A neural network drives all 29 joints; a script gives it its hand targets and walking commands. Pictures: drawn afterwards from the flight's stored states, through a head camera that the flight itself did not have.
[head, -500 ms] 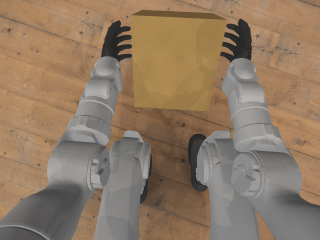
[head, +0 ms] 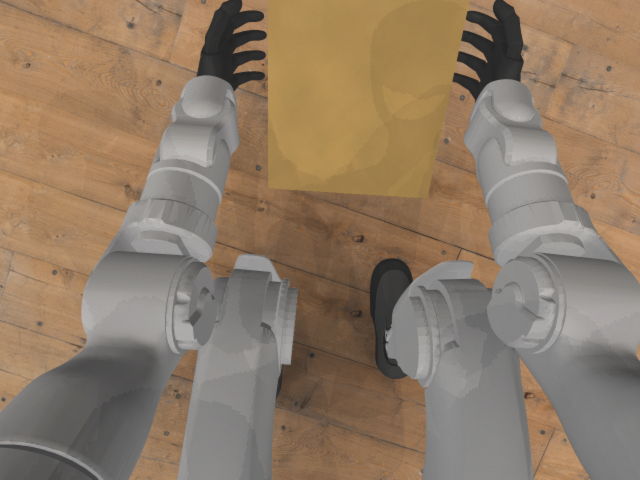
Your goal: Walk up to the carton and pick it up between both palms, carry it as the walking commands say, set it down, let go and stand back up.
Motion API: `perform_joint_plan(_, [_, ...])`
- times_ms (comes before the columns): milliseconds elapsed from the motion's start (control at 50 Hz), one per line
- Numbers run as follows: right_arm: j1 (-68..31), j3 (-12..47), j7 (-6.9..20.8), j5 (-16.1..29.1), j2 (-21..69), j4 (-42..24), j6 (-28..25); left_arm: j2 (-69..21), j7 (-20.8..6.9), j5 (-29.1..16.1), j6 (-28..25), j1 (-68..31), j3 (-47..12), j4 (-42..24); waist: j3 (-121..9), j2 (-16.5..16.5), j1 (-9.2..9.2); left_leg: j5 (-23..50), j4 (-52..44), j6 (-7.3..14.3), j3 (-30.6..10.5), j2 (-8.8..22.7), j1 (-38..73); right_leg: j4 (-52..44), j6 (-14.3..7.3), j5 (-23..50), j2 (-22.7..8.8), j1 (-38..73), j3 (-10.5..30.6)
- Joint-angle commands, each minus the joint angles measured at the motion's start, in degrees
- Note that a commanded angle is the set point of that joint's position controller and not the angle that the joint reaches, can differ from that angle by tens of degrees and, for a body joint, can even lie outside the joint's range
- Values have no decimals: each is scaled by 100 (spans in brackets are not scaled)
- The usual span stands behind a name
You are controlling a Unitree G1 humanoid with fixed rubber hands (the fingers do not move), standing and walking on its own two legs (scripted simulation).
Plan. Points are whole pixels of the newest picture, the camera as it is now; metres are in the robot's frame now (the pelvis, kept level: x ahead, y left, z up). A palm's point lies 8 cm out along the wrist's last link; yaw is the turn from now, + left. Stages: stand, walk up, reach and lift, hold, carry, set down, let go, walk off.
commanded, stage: set down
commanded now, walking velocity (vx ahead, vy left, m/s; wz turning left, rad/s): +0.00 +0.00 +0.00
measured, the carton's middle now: (352, 90) +0.52 -0.02 -0.25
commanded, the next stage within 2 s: none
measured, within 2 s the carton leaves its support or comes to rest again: rests again in 1.68 s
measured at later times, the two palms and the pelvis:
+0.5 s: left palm (220, 71) +0.52 +0.13 -0.17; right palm (492, 77) +0.51 -0.17 -0.16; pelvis +0.01 +0.00 +0.00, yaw -1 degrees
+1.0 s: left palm (220, 67) +0.53 +0.13 -0.17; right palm (492, 73) +0.52 -0.17 -0.16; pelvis +0.01 +0.00 +0.00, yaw +0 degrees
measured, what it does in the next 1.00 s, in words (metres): stands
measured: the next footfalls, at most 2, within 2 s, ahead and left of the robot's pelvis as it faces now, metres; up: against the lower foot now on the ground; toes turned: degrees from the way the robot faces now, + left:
none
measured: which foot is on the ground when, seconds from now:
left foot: down 0.00-1.00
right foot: down 0.00-1.00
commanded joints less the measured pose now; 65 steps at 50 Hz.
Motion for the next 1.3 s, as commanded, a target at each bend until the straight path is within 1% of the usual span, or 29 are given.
perform_joint_plan(0, [-1643, 1433, 1362, 124, 5081, 108, 41, -4021, -1060, -82, -279, -2698, -1360, -578, -5015, 614, 350, 1360, -1386, 53, -77, -239, 2101, -408, -143, 1008, 469, 3525, -145])
perform_joint_plan(40, [-1715, 1429, 1377, 181, 5005, 102, 21, -4094, -1048, -66, -292, -2779, -1421, -689, -5170, 742, 316, 1406, -1363, 16, -95, -214, 2169, -311, -142, 1069, 456, 3481, -165])
perform_joint_plan(80, [-1634, 1349, 1373, 167, 4931, 264, 13, -3920, -1035, 46, -286, -2584, -1307, -495, -4857, 702, 409, 1333, -1354, 45, -63, -215, 1979, -349, -133, 1012, 449, 3439, -122])
perform_joint_plan(120, [-1596, 1244, 1380, 105, 4789, 347, 6, -3980, -1025, 119, -263, -2404, -1251, -327, -4787, 772, 337, 1253, -1398, 42, -106, -188, 2028, -320, -120, 908, 446, 3305, -155])
perform_joint_plan(220, [-1650, 1252, 1400, 187, 4546, 415, -49, -3752, -987, 213, -269, -2189, -1173, -101, -4694, 769, 456, 1331, -1389, 46, -122, -177, 1991, -322, -116, 915, 416, 3182, -141])
perform_joint_plan(260, [-1538, 1204, 1397, 154, 4487, 486, -40, -3636, -979, 255, -285, -2164, -1156, -178, -4576, 822, 377, 1272, -1342, 55, -96, -164, 1938, -336, -114, 900, 430, 3184, -111])
perform_joint_plan(280, [-1629, 1217, 1399, 172, 4388, 451, -58, -3618, -981, 283, -271, -2131, -1105, -92, -4530, 750, 429, 1285, -1366, 87, -167, -150, 1910, -279, -112, 929, 428, 3168, -99])
perform_joint_plan(320, [-1568, 1141, 1391, 110, 4319, 453, -58, -3597, -1003, 286, -268, -2077, -1054, -65, -4517, 691, 356, 1252, -1364, 84, -125, -167, 1851, -334, -96, 887, 432, 3240, -125])
perform_joint_plan(360, [-1391, 1158, 1401, 85, 4387, 578, -62, -3498, -990, 322, -301, -1956, -1071, -103, -4493, 671, 441, 1450, -1343, 84, -156, -164, 1870, -309, -83, 1045, 428, 3219, -89])
perform_joint_plan(380, [-1476, 1138, 1401, 65, 4298, 490, -82, -3506, -986, 313, -309, -1982, -1050, -115, -4535, 645, 376, 1480, -1323, 90, -157, -189, 1873, -318, -96, 1084, 445, 3169, -98])
perform_joint_plan(440, [-1355, 1108, 1421, 62, 4169, 537, -77, -3360, -979, 400, -274, -1763, -978, 144, -4331, 745, 494, 1432, -1343, 100, -142, -159, 1796, -337, -81, 1007, 426, 3093, -48])
perform_joint_plan(460, [-1317, 1122, 1421, 58, 4225, 591, -69, -3363, -980, 412, -303, -1731, -959, 40, -4420, 642, 452, 1483, -1330, 110, -152, -157, 1833, -310, -58, 1082, 418, 3177, -55])
perform_joint_plan(480, [-1222, 1085, 1425, 65, 4159, 632, -77, -3300, -961, 427, -311, -1707, -981, 43, -4351, 766, 486, 1507, -1338, 87, -152, -134, 1884, -290, -71, 1090, 410, 3106, -24])
perform_joint_plan(520, [-1230, 1121, 1390, 48, 4075, 648, -107, -3238, -940, 386, -345, -1660, -957, 61, -4390, 597, 455, 1611, -1297, 85, -212, -142, 1867, -264, -46, 1147, 402, 3103, -67])
perform_joint_plan(580, [-1151, 1094, 1398, 70, 3963, 664, -146, -3175, -919, 389, -354, -1527, -1017, 218, -4290, 746, 419, 1578, -1324, 102, -194, -149, 1845, -274, -61, 1166, 421, 3020, -41])
perform_joint_plan(600, [-1197, 1106, 1421, 55, 4054, 797, -119, -3166, -937, 410, -365, -1628, -987, 200, -4215, 656, 520, 1536, -1354, 123, -197, -158, 1803, -273, -59, 1067, 416, 2993, -58])
perform_joint_plan(620, [-1025, 1066, 1428, 16, 4012, 873, -121, -3146, -936, 416, -357, -1589, -1000, 200, -4225, 681, 414, 1579, -1353, 118, -202, -150, 1902, -284, -58, 1105, 437, 2960, -83])
perform_joint_plan(660, [-1066, 1085, 1448, 16, 3984, 807, -116, -3090, -938, 472, -342, -1548, -939, 274, -4166, 704, 482, 1555, -1323, 107, -211, -126, 1829, -253, -67, 1079, 408, 2934, -40])
perform_joint_plan(700, [-1093, 1098, 1453, -2, 3911, 819, -124, -3028, -955, 449, -359, -1510, -877, 270, -4088, 530, 473, 1497, -1332, 133, -210, -155, 1724, -270, -45, 1063, 407, 2955, -66])
perform_joint_plan(740, [-1022, 1071, 1453, -8, 3859, 834, -131, -3065, -952, 506, -361, -1463, -895, 329, -4069, 659, 461, 1569, -1302, 106, -186, -136, 1732, -259, -66, 1128, 417, 2945, -25])
perform_joint_plan(860, [-965, 1060, 1474, -43, 3864, 878, -110, -2949, -976, 565, -342, -1325, -808, 503, -3964, 589, 528, 1517, -1284, 155, -148, -129, 1640, -285, -48, 1082, 414, 2955, 29])
perform_joint_plan(900, [-861, 997, 1476, -110, 3792, 925, -116, -2929, -985, 564, -348, -1307, -803, 458, -3909, 575, 443, 1540, -1315, 153, -224, -134, 1653, -239, -43, 1128, 405, 2896, -13])
perform_joint_plan(980, [-825, 1071, 1502, -57, 3882, 1037, -105, -2775, -979, 560, -381, -1365, -769, 459, -3797, 550, 552, 1483, -1274, 185, -157, -121, 1596, -280, -35, 1031, 399, 2865, 38])
perform_joint_plan(1060, [-750, 935, 1477, -126, 3602, 1098, -131, -2671, -942, 600, -374, -1191, -755, 640, -3646, 618, 452, 1457, -1307, 158, -235, -117, 1627, -215, -42, 974, 392, 2770, -26])
perform_joint_plan(1120, [-804, 1030, 1523, -106, 3747, 1069, -117, -2600, -975, 600, -377, -1347, -698, 561, -3606, 512, 590, 1392, -1258, 198, -140, -114, 1509, -251, -30, 946, 388, 2835, 31])
perform_joint_plan(1140, [-853, 981, 1516, -124, 3668, 1078, -130, -2667, -975, 574, -383, -1321, -747, 583, -3647, 556, 459, 1373, -1259, 186, -165, -109, 1496, -208, -31, 947, 393, 2787, -11])
perform_joint_plan(1240, [-614, 1000, 1494, -101, 3506, 1116, -201, -2361, -912, 569, -451, -1107, -665, 640, -3627, 519, 590, 1521, -1274, 183, -135, -118, 1550, -199, -16, 1026, 371, 2914, -15])
perform_joint_plan(1260, [-574, 999, 1483, -83, 3412, 1137, -218, -2276, -891, 575, -458, -1044, -656, 747, -3604, 537, 522, 1566, -1243, 191, -169, -80, 1549, -162, 4, 1078, 358, 2841, -21])
perform_joint_plan(1280, [-503, 977, 1467, -80, 3370, 1209, -230, -2170, -866, 539, -480, -1099, -660, 728, -3608, 532, 568, 1508, -1275, 181, -183, -80, 1600, -152, 9, 1019, 356, 2847, -34])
